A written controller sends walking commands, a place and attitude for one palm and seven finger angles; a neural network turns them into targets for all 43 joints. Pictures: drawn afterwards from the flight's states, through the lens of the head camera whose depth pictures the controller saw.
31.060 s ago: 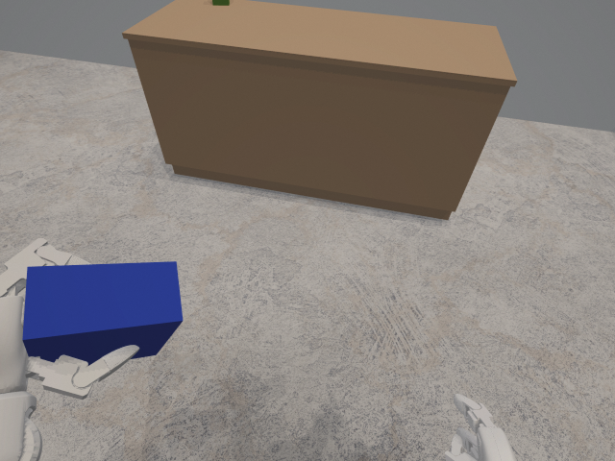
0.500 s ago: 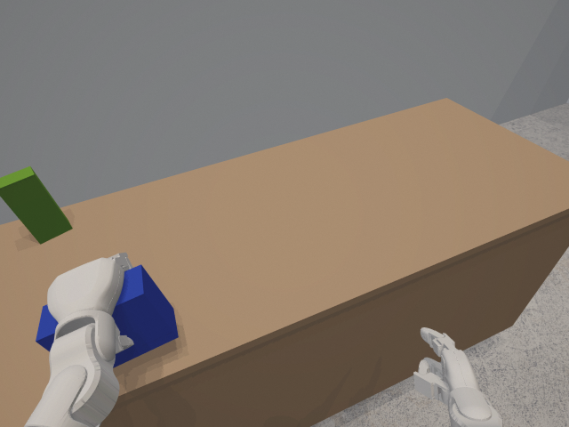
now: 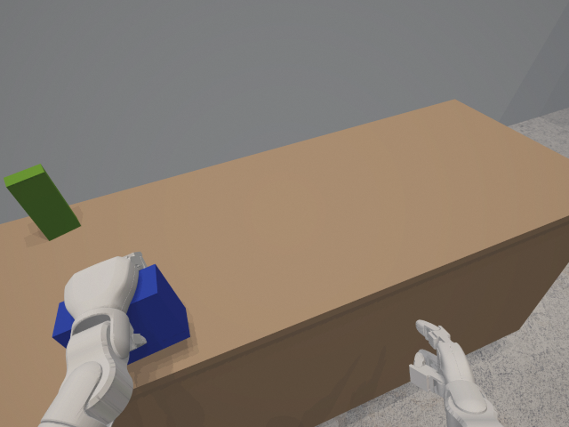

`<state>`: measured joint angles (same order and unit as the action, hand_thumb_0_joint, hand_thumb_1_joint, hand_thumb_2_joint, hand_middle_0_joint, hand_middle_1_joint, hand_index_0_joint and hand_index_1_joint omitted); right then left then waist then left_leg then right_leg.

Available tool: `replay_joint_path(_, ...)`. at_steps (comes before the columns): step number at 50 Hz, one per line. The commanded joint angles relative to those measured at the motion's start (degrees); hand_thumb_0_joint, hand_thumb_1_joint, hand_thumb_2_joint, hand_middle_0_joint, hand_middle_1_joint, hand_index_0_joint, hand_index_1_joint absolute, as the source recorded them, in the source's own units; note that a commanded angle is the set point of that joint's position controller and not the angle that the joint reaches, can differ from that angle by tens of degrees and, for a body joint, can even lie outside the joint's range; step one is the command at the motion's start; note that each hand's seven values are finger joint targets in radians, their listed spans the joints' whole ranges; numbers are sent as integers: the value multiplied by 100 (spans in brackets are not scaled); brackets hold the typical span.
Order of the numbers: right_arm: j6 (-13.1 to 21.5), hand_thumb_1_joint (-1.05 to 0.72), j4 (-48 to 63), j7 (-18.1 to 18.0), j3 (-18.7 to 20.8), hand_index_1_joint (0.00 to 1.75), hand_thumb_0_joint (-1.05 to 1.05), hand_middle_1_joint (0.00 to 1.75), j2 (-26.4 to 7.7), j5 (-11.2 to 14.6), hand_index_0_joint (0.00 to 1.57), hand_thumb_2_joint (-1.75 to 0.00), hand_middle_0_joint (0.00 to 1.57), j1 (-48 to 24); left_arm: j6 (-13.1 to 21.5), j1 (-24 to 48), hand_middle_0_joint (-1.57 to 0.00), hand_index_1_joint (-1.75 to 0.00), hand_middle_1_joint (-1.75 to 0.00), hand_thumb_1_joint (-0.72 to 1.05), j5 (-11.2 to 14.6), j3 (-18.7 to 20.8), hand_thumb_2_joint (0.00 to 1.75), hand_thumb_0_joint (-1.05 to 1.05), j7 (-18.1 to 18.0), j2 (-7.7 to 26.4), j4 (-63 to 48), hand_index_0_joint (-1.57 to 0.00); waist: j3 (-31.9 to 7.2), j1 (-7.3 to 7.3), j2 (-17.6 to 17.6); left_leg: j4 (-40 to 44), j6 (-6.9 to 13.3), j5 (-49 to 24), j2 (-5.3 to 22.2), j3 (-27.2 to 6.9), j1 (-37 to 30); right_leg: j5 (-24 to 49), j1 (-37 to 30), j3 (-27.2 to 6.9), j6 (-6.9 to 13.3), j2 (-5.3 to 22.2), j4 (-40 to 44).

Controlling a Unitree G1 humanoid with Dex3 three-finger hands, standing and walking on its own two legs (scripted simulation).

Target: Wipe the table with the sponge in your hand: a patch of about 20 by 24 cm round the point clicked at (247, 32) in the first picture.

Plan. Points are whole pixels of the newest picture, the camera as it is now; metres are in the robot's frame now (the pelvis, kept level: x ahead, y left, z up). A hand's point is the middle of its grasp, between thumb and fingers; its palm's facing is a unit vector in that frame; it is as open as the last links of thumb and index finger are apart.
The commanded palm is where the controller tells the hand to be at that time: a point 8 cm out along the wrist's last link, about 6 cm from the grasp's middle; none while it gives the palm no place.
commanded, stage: lower the sponge onto the table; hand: left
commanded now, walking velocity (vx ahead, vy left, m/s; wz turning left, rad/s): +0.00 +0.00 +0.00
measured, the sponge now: (134, 327) +0.23 +0.28 +0.02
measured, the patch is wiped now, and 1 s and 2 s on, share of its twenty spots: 0.00 0.10 0.40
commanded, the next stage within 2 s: wipe forward along the first lane in 0.92 s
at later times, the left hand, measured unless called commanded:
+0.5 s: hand (135, 312) +0.25 +0.28 +0.04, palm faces -0.03 -0.12 -0.99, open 10.0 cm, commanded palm +0.22 +0.28 +0.11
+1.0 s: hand (136, 316) +0.25 +0.28 +0.03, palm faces -0.05 -0.10 -0.99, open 10.0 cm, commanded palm +0.22 +0.28 +0.09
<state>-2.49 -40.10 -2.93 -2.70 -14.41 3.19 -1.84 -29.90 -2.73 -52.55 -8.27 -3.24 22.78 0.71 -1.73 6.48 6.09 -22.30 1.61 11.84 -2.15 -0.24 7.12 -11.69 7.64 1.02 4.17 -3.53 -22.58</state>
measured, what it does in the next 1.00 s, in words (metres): stands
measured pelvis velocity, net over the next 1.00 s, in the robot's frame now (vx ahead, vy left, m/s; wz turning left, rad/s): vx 0.01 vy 0.00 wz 0.00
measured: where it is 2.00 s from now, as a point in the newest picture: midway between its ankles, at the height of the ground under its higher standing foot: outside the picture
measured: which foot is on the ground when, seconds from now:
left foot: down 0.00-1.00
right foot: down 0.00-1.00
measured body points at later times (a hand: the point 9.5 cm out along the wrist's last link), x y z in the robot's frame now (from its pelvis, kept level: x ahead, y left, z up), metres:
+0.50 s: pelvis +0.01 +0.00 +0.00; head -0.01 -0.04 +0.45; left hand +0.24 +0.28 +0.10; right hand +0.26 -0.21 -0.08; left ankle +0.01 +0.10 -0.74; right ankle +0.01 -0.07 -0.74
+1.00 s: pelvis +0.01 +0.00 +0.00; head -0.01 -0.04 +0.44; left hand +0.25 +0.28 +0.08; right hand +0.25 -0.21 -0.08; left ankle +0.01 +0.10 -0.74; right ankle +0.01 -0.07 -0.74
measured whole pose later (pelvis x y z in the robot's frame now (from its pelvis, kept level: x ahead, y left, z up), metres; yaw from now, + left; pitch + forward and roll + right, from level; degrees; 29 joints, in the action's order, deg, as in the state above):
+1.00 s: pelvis +0.01 +0.00 +0.00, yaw +0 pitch +0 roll +0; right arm -2.1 -40.4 -3.3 -0.9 -14.9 3.5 0.9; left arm -25.9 -2.4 -54.0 -7.9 -8.7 21.0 9.7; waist -3.3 5.8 4.8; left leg -25.8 1.6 14.1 -2.0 -0.4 11.5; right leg -13.5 11.7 1.1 4.2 -3.8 -25.4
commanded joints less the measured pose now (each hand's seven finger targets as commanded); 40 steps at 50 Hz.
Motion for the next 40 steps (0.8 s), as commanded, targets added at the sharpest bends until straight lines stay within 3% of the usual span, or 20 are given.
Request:
replay_joint_path(1, 279, -90, 1026, -65, 204, 30, 0, 30, -579, 20, 20, -90, 20, -1410, 154, 1624, -120, -160, -160, 10, -294, 597, 130, 0, -209, 1142, -1086, -120, -930, -10, -417, 172, 90, -885, -14, -502, -73, 605, -221, -871, 68, 255, 405)
replay_joint_path(2, 305, -90, 1006, -80, 220, 30, 0, 30, -605, 7, 20, -90, 20, -1376, 233, 1791, -120, -160, -160, 10, -314, 803, 130, 0, -256, 1400, -1209, -120, -942, 2, -311, 160, 99, -823, -11, -525, -122, 466, -176, -960, 108, 220, 420)
replay_joint_path(3, 336, -90, 1064, -78, 234, 30, 0, 30, -558, -1, 20, -90, 20, -1339, 286, 1644, -120, -160, -160, 10, -305, 647, 130, 0, -285, 1146, -1235, -120, -1086, 31, -251, 142, 114, -913, -13, -503, -131, 604, -279, -828, 98, 224, 345)
replay_joint_path(6, 373, -90, 1024, -30, 265, 30, 0, 30, -555, -13, 20, -90, 20, -1293, 403, 1435, -120, -160, -160, 10, -317, 649, 130, 0, -391, 1078, -1242, -120, -1145, 42, -288, 91, 84, -1195, 8, -501, -168, 1044, -304, -844, 102, 245, 288)
replay_joint_path(7, 367, -90, 988, -37, 277, 30, 0, 30, -584, -29, 20, -90, 20, -1278, 393, 1346, -120, -160, -160, 10, -308, 902, 130, 0, -449, 1333, -1254, -120, -1138, 91, -258, 105, 87, -1126, -3, -536, -161, 914, -318, -954, 129, 213, 307)
replay_joint_path(10, 339, -90, 957, -28, 269, 30, 0, 30, -589, 3, 20, -90, 20, -1303, 267, 1323, -120, -160, -160, 10, -303, 753, 130, 0, -503, 1141, -941, -120, -970, 41, -453, 106, 75, -1090, 8, -489, -41, 973, -248, -871, 91, 240, 317)
replay_joint_path(12, 320, -90, 957, -40, 265, 30, 0, 30, -632, 5, 20, -90, 20, -1333, 228, 1333, -120, -160, -160, 10, -262, 1012, 130, 0, -553, 1452, -1044, -120, -1041, 89, -341, 118, 76, -1025, -28, -501, -22, 929, -355, -982, 114, 235, 302)
replay_joint_path(14, 323, -90, 974, -49, 252, 30, 0, 30, -587, 44, 20, -90, 20, -1346, 175, 1490, -120, -160, -160, 10, -264, 663, 130, 0, -513, 1080, -911, -120, -951, -7, -428, 107, 74, -1014, -3, -482, -6, 867, -212, -838, 75, 246, 307)
replay_joint_path(17, 352, -90, 967, -83, 275, 30, 0, 30, -625, 48, 20, -90, 20, -1304, 224, 1639, -120, -160, -160, 10, -239, 727, 130, 0, -495, 1233, -905, -120, -946, -26, -294, 94, 103, -871, -15, -512, -57, 642, -122, -922, 101, 223, 347)
replay_joint_path(18, 362, -90, 1005, -104, 275, 30, 0, 30, -590, 41, 20, -90, 20, -1261, 235, 1620, -120, -160, -160, 10, -231, 505, 130, 0, -474, 964, -813, -120, -1036, -46, -314, 80, 126, -854, -18, -471, -34, 655, -174, -789, 70, 231, 315)
replay_joint_path(22, 392, -90, 967, -89, 302, 30, 0, 30, -624, 17, 20, -90, 20, -1184, 415, 1640, -120, -160, -160, 10, -299, 708, 130, 0, -501, 1188, -835, -120, -1181, -2, -308, 32, 104, -1008, -14, -518, -62, 887, -196, -871, 104, 222, 243)
replay_joint_path(23, 403, -90, 1021, -80, 318, 30, 0, 30, -582, 17, 20, -90, 20, -1135, 441, 1513, -120, -160, -160, 10, -272, 521, 130, 0, -518, 905, -820, -120, -1213, -21, -273, 15, 117, -1087, -4, -467, -34, 1027, -250, -745, 89, 228, 182)
replay_joint_path(26, 360, -90, 958, -34, 312, 30, 0, 30, -609, 5, 20, -90, 20, -1115, 423, 1167, -120, -160, -160, 10, -305, 740, 130, 0, -590, 1059, -577, -120, -1142, 23, -509, -25, 85, -1196, -14, -461, 97, 1334, -297, -820, 71, 256, 154)
replay_joint_path(27, 337, -90, 927, -42, 320, 30, 0, 30, -656, 0, 20, -90, 20, -1128, 404, 1297, -120, -160, -160, 10, -307, 1003, 130, 0, -641, 1370, -616, -120, -1096, 52, -471, -2, 83, -1098, -22, -475, 111, 1222, -292, -936, 101, 242, 187)
replay_joint_path(28, 329, -90, 999, -43, 320, 30, 0, 30, -615, 12, 20, -90, 20, -1118, 359, 1256, -120, -160, -160, 10, -290, 770, 130, 0, -656, 1070, -629, -120, -1156, 28, -437, -6, 94, -1089, -22, -428, 156, 1222, -346, -803, 68, 250, 138)
replay_joint_path(32, 325, -90, 968, -57, 320, 30, 0, 30, -643, 47, 20, -90, 20, -1177, 291, 1515, -120, -160, -160, 10, -290, 822, 130, 0, -711, 1206, -595, -120, -1050, -6, -349, -19, 88, -978, -20, -465, 102, 990, -138, -901, 92, 233, 197)
replay_joint_path(33, 341, -90, 1011, -70, 320, 30, 0, 30, -612, 50, 20, -90, 20, -1151, 275, 1534, -120, -160, -160, 10, -274, 565, 130, 0, -693, 916, -539, -120, -1058, -48, -282, -32, 108, -981, -15, -432, 94, 1008, -130, -765, 73, 235, 168)
replay_joint_path(37, 351, -90, 912, -102, 339, 30, 0, 30, -651, 42, 20, -90, 20, -1088, 406, 1634, -120, -160, -160, 10, -305, 831, 130, 0, -688, 1245, -421, -120, -1170, -35, -402, -88, 114, -947, -33, -457, 79, 1002, -126, -922, 87, 225, 181)
replay_joint_path(38, 369, -90, 1005, -100, 350, 30, 0, 30, -596, 47, 20, -90, 20, -1054, 426, 1460, -120, -160, -160, 10, -253, 514, 130, 0, -671, 836, -446, -120, -1198, -68, -287, -103, 132, -999, -24, -412, 81, 1104, -152, -765, 63, 240, 132)
replay_joint_path(40, 379, -90, 949, -75, 347, 30, 0, 30, -616, 46, 20, -90, 20, -1035, 449, 1380, -120, -160, -160, 10, -274, 517, 130, 0, -663, 822, -247, -120, -1156, -70, -430, -121, 102, -1033, -18, -439, 132, 1164, -74, -778, 63, 236, 114)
